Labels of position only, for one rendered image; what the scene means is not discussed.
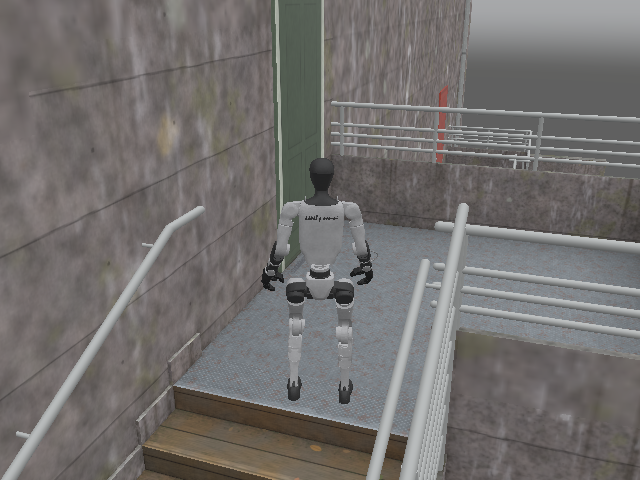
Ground stairs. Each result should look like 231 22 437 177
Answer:
137 386 408 480

